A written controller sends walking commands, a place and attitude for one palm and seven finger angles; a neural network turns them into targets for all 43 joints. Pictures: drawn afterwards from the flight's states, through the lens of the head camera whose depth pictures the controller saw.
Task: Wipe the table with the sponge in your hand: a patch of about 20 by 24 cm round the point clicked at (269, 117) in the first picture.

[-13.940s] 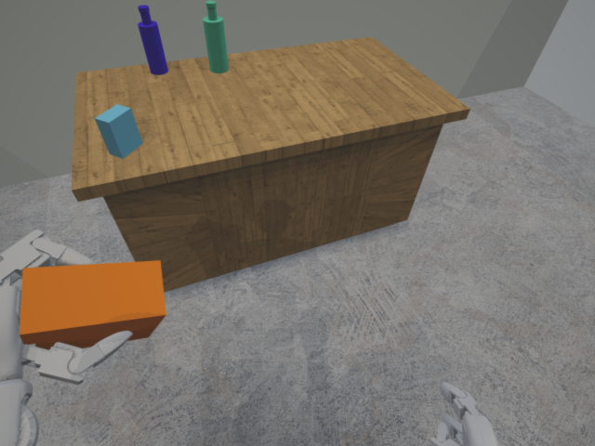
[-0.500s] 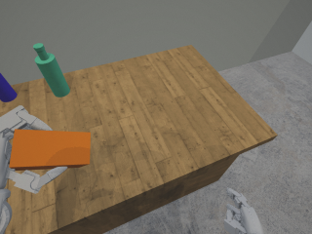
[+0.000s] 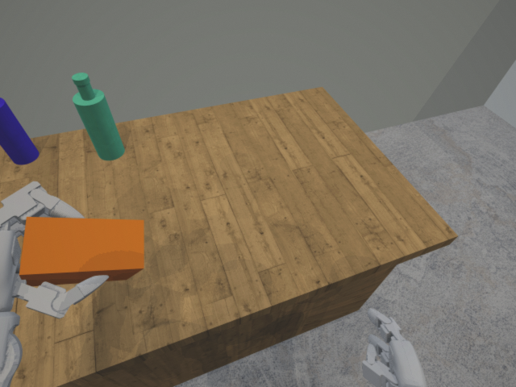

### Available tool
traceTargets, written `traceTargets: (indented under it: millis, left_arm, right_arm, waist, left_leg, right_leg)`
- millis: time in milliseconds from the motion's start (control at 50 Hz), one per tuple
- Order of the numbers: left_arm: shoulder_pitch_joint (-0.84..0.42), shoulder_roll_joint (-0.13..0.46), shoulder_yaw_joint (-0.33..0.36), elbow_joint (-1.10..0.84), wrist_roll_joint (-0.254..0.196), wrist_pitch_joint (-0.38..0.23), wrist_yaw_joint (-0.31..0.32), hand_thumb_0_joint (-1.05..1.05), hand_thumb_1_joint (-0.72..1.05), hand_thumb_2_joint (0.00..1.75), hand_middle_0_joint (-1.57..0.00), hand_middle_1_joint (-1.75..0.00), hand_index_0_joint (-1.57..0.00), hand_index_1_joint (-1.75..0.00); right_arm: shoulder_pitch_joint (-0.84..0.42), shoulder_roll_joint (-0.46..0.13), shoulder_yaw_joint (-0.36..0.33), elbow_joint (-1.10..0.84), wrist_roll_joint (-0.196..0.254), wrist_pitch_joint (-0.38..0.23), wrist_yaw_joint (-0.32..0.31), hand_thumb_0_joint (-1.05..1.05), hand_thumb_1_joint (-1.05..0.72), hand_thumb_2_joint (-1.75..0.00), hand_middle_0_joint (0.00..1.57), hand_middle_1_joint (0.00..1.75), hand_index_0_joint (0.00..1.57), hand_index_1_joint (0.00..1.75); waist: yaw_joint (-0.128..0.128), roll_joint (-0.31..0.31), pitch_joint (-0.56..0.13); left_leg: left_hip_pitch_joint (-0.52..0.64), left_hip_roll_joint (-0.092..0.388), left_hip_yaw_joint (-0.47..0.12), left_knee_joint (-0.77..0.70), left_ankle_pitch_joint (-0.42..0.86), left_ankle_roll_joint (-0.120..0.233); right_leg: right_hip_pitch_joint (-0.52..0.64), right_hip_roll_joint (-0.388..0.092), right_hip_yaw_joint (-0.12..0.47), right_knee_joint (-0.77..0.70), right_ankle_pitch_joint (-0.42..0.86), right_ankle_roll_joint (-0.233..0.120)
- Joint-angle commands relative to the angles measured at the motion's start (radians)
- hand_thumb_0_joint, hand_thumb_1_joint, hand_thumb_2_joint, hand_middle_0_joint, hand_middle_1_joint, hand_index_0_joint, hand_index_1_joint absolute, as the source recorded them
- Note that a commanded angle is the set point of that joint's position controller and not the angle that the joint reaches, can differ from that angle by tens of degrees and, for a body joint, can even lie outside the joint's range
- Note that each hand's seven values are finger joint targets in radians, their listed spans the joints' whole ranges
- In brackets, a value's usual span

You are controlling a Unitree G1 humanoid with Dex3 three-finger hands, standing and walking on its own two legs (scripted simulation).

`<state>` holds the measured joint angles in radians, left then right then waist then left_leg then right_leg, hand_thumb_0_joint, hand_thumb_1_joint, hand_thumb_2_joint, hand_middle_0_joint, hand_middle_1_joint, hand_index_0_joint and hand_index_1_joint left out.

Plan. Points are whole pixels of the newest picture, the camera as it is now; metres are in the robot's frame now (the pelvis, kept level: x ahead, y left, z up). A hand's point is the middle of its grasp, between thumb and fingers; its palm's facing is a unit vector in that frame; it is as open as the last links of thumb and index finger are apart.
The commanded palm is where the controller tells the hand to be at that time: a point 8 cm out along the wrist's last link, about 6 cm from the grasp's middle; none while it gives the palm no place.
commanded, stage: look again from close up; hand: left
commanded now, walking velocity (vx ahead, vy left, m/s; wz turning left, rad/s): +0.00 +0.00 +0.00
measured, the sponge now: (101, 253) +0.24 +0.22 +0.13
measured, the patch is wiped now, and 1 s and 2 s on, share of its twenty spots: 0.00 0.00 0.00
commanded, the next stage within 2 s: come to a stop and stand still in 0.24 s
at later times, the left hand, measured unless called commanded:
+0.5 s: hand (82, 245) +0.23 +0.23 +0.15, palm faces +0.33 -0.85 -0.41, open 9.7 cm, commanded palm +0.17 +0.27 +0.17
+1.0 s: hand (60, 248) +0.23 +0.26 +0.15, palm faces +0.35 -0.83 -0.44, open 9.7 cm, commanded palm +0.16 +0.28 +0.17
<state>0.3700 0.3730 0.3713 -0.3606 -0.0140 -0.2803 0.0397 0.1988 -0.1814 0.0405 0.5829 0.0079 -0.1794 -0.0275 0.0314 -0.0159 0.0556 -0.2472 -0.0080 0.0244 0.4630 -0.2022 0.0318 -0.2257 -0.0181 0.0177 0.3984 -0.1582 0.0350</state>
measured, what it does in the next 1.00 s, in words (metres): stands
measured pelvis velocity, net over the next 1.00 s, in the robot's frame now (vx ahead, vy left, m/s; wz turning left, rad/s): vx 0.00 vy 0.00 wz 0.01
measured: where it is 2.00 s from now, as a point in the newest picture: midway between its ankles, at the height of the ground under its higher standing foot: outside the picture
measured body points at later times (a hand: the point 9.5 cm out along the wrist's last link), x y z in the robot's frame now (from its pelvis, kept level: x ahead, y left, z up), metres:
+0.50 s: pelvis +0.01 -0.01 +0.00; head +0.04 +0.01 +0.45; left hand +0.21 +0.28 +0.17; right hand +0.19 -0.24 -0.07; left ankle +0.03 +0.10 -0.74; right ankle +0.04 -0.15 -0.74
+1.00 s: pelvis +0.00 +0.00 +0.00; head +0.05 +0.03 +0.44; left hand +0.20 +0.30 +0.17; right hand +0.17 -0.22 -0.08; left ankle +0.03 +0.10 -0.74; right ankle +0.04 -0.15 -0.74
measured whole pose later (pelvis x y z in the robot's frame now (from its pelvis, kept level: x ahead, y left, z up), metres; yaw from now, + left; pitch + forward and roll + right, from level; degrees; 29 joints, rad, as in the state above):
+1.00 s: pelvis +0.00 +0.00 +0.00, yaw +0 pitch -1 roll -1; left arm 0.38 0.42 0.41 -0.44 -0.02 -0.26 0.04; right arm 0.23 -0.18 0.04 0.59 0.01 -0.18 -0.03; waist 0.04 -0.06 0.13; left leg -0.26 0.00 0.01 0.49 -0.22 0.03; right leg -0.23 -0.02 0.01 0.43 -0.18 0.03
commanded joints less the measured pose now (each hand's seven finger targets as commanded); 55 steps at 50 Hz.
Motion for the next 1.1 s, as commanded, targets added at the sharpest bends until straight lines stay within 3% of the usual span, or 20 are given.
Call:
traceTargets:
  millis: [0, 140, 160, 500, 520, 540, 560, 600, 640, 660, 720, 740, 760, 820, 840, 860, 880, 940, 1060, 1080]
  left_arm:
    - [-0.104, 0.162, 0.078, -0.291, -0.018, -0.058, 0.025, 0.00, 0.10, 1.30, -1.20, -1.60, -1.20, -1.60]
    - [-0.020, 0.208, 0.136, -0.334, -0.023, -0.040, 0.043, 0.00, 0.10, 1.30, -1.20, -1.60, -1.20, -1.60]
    - [-0.012, 0.164, 0.102, -0.309, -0.029, -0.039, 0.038, 0.00, 0.10, 1.30, -1.20, -1.60, -1.20, -1.60]
    - [-0.013, 0.177, 0.097, -0.327, -0.029, -0.010, 0.051, 0.00, 0.10, 1.30, -1.20, -1.60, -1.20, -1.60]
    - [-1.009, 0.965, 0.669, -0.570, 0.120, -0.114, 0.055, 0.00, 0.10, 1.30, -1.20, -1.60, -1.20, -1.60]
    - [-0.728, 0.564, 0.437, -0.195, 0.040, -0.066, 0.047, 0.00, 0.10, 1.30, -1.20, -1.60, -1.20, -1.60]
    - [-0.445, 0.361, 0.278, -0.176, -0.002, -0.064, 0.032, 0.00, 0.10, 1.30, -1.20, -1.60, -1.20, -1.60]
    - [-0.231, 0.220, 0.150, -0.086, -0.035, -0.050, 0.001, 0.00, 0.10, 1.30, -1.20, -1.60, -1.20, -1.60]
    - [0.002, 0.093, 0.064, -0.131, -0.057, -0.040, -0.012, 0.00, 0.10, 1.30, -1.20, -1.60, -1.20, -1.60]
    - [0.025, 0.076, 0.010, -0.211, -0.052, -0.040, -0.019, 0.00, 0.10, 1.30, -1.20, -1.60, -1.20, -1.60]
    - [0.032, 0.162, 0.071, -0.252, -0.041, -0.031, 0.003, 0.00, 0.10, 1.30, -1.20, -1.60, -1.20, -1.60]
    - [0.037, 0.224, 0.149, -0.233, -0.035, -0.022, 0.025, 0.00, 0.10, 1.30, -1.20, -1.60, -1.20, -1.60]
    - [0.024, 0.202, 0.142, -0.208, -0.038, -0.028, 0.023, 0.00, 0.10, 1.30, -1.20, -1.60, -1.20, -1.60]
    - [-0.044, 0.261, 0.212, -0.251, -0.044, -0.050, 0.029, 0.00, 0.10, 1.30, -1.20, -1.60, -1.20, -1.60]
    - [-0.106, 0.316, 0.248, -0.325, -0.035, -0.059, 0.037, 0.00, 0.10, 1.30, -1.20, -1.60, -1.20, -1.60]
    - [-0.109, 0.259, 0.195, -0.323, -0.041, -0.070, 0.032, 0.00, 0.10, 1.30, -1.20, -1.60, -1.20, -1.60]
    - [-0.130, 0.266, 0.189, -0.362, -0.038, -0.077, 0.031, 0.00, 0.10, 1.30, -1.20, -1.60, -1.20, -1.60]
    - [-0.140, 0.246, 0.164, -0.418, -0.028, -0.078, 0.036, 0.00, 0.10, 1.30, -1.20, -1.60, -1.20, -1.60]
    - [0.001, 0.128, 0.078, -0.284, -0.026, -0.053, 0.033, 0.00, 0.10, 1.30, -1.20, -1.60, -1.20, -1.60]
    - [-0.016, 0.154, 0.098, -0.282, -0.025, -0.050, 0.033, 0.00, 0.10, 1.30, -1.20, -1.60, -1.20, -1.60]
  right_arm:
    - [-0.064, -0.135, -0.058, -0.163, 0.001, -0.055, -0.008, 0.00, -0.90, -0.90, 0.20, 0.30, 0.20, 0.30]
    - [-0.069, -0.136, -0.060, -0.159, 0.000, -0.053, -0.009, 0.00, -0.90, -0.90, 0.20, 0.30, 0.20, 0.30]
    - [-0.057, -0.135, -0.060, -0.157, -0.003, -0.047, -0.010, 0.00, -0.90, -0.90, 0.20, 0.30, 0.20, 0.30]
    - [-0.066, -0.144, -0.067, -0.165, 0.003, -0.024, -0.022, 0.00, -0.90, -0.90, 0.20, 0.30, 0.20, 0.30]
    - [0.049, -0.163, -0.068, -0.123, -0.066, -0.056, -0.010, 0.00, -0.90, -0.90, 0.20, 0.30, 0.20, 0.30]
    - [-0.055, -0.110, -0.082, -0.064, -0.012, -0.032, -0.008, 0.00, -0.90, -0.90, 0.20, 0.30, 0.20, 0.30]
    - [-0.030, -0.115, -0.082, -0.091, -0.029, -0.031, 0.002, 0.00, -0.90, -0.90, 0.20, 0.30, 0.20, 0.30]
    - [-0.012, -0.147, -0.096, -0.123, 0.000, -0.054, 0.015, 0.00, -0.90, -0.90, 0.20, 0.30, 0.20, 0.30]
    - [-0.032, -0.135, -0.095, -0.129, 0.019, -0.056, 0.045, 0.00, -0.90, -0.90, 0.20, 0.30, 0.20, 0.30]
    - [-0.023, -0.136, -0.089, -0.144, 0.022, -0.050, 0.053, 0.00, -0.90, -0.90, 0.20, 0.30, 0.20, 0.30]
    - [-0.059, -0.141, -0.085, -0.152, 0.019, -0.049, 0.042, 0.00, -0.90, -0.90, 0.20, 0.30, 0.20, 0.30]
    - [-0.092, -0.139, -0.082, -0.144, 0.027, -0.044, 0.031, 0.00, -0.90, -0.90, 0.20, 0.30, 0.20, 0.30]
    - [-0.075, -0.138, -0.076, -0.150, 0.020, -0.037, 0.020, 0.00, -0.90, -0.90, 0.20, 0.30, 0.20, 0.30]
    - [-0.077, -0.130, -0.067, -0.163, 0.015, -0.036, -0.007, 0.00, -0.90, -0.90, 0.20, 0.30, 0.20, 0.30]
    - [-0.093, -0.136, -0.062, -0.163, 0.015, -0.037, -0.011, 0.00, -0.90, -0.90, 0.20, 0.30, 0.20, 0.30]
    - [-0.076, -0.127, -0.058, -0.162, 0.010, -0.037, -0.016, 0.00, -0.90, -0.90, 0.20, 0.30, 0.20, 0.30]
    - [-0.069, -0.125, -0.058, -0.168, 0.010, -0.046, -0.017, 0.00, -0.90, -0.90, 0.20, 0.30, 0.20, 0.30]
    - [-0.078, -0.121, -0.053, -0.156, 0.008, -0.075, -0.009, 0.00, -0.90, -0.90, 0.20, 0.30, 0.20, 0.30]
    - [-0.037, -0.134, -0.060, -0.125, -0.003, -0.072, 0.004, 0.00, -0.90, -0.90, 0.20, 0.30, 0.20, 0.30]
    - [-0.038, -0.141, -0.068, -0.127, -0.002, -0.066, 0.003, 0.00, -0.90, -0.90, 0.20, 0.30, 0.20, 0.30]
  waist:
    - [-0.003, 0.073, -0.141]
    - [-0.001, 0.082, -0.202]
    - [-0.004, 0.072, -0.200]
    - [-0.008, 0.072, -0.178]
    - [0.009, 0.007, -0.049]
    - [0.003, 0.235, -0.127]
    - [-0.002, 0.173, -0.142]
    - [0.008, 0.177, -0.208]
    - [0.016, 0.141, -0.241]
    - [0.015, 0.092, -0.223]
    - [0.014, -0.072, -0.144]
    - [0.016, -0.058, -0.131]
    - [0.013, -0.105, -0.116]
    - [0.005, -0.067, -0.090]
    - [0.000, 0.001, -0.098]
    - [-0.001, 0.067, -0.116]
    - [0.001, 0.140, -0.133]
    - [0.003, 0.216, -0.193]
    - [0.003, 0.082, -0.179]
    - [-0.002, 0.066, -0.167]
  left_leg:
    - [0.014, 0.083, -0.083, -0.135, -0.048, -0.012]
    - [0.076, 0.077, -0.076, -0.093, 0.131, -0.021]
    - [0.072, 0.081, -0.075, -0.091, 0.137, -0.022]
    - [0.048, 0.079, -0.082, -0.101, 0.072, -0.014]
    - [-0.087, 0.087, -0.027, 0.022, 0.116, -0.007]
    - [0.065, 0.118, -0.070, 0.002, 0.094, -0.019]
    - [0.062, 0.087, -0.067, -0.070, 0.108, -0.036]
    - [0.075, 0.054, -0.042, -0.049, 0.082, -0.024]
    - [0.122, 0.064, -0.036, -0.063, 0.120, -0.015]
    - [0.091, 0.072, -0.045, -0.074, 0.103, -0.014]
    - [0.016, 0.076, -0.065, -0.116, -0.022, -0.018]
    - [0.031, 0.085, -0.057, -0.134, -0.048, -0.015]
    - [-0.011, 0.084, -0.075, -0.144, -0.082, -0.012]
    - [-0.025, 0.078, -0.080, -0.133, -0.096, -0.008]
    - [-0.007, 0.083, -0.084, -0.140, -0.100, -0.005]
    - [-0.025, 0.088, -0.085, -0.142, -0.119, 0.003]
    - [-0.023, 0.085, -0.079, -0.132, -0.113, 0.005]
    - [0.044, 0.075, -0.064, -0.098, -0.023, -0.002]
    - [0.074, 0.084, -0.072, -0.084, 0.103, -0.021]
    - [0.070, 0.083, -0.075, -0.088, 0.115, -0.026]
  right_leg:
    - [0.074, -0.027, 0.025, -0.044, 0.042, -0.052]
    - [0.101, -0.039, 0.030, -0.025, 0.182, -0.057]
    - [0.097, -0.042, 0.025, -0.029, 0.180, -0.057]
    - [0.089, -0.049, 0.039, -0.055, 0.138, -0.061]
    - [-0.031, -0.067, 0.066, -0.097, 0.091, -0.051]
    - [-0.112, -0.126, 0.051, -0.010, 0.009, -0.131]
    - [0.002, -0.051, 0.036, 0.018, 0.080, -0.113]
    - [0.064, -0.060, 0.089, -0.014, 0.104, -0.088]
    - [0.082, -0.058, 0.067, -0.008, 0.128, -0.073]
    - [0.092, -0.053, 0.043, -0.016, 0.113, -0.064]
    - [0.080, -0.041, 0.033, -0.044, 0.013, -0.049]
    - [0.052, -0.033, 0.026, -0.043, -0.020, -0.043]
    - [0.060, -0.033, 0.003, -0.051, -0.047, -0.041]
    - [0.047, -0.039, 0.031, -0.045, -0.047, -0.046]
    - [0.036, -0.033, 0.039, -0.027, -0.041, -0.048]
    - [0.066, -0.039, 0.024, -0.017, -0.031, -0.050]
    - [0.086, -0.038, 0.031, -0.004, 0.000, -0.054]
    - [0.107, -0.040, 0.033, 0.009, 0.078, -0.062]
    - [0.077, -0.033, 0.003, -0.018, 0.138, -0.054]
    - [0.071, -0.030, 0.011, -0.016, 0.147, -0.055]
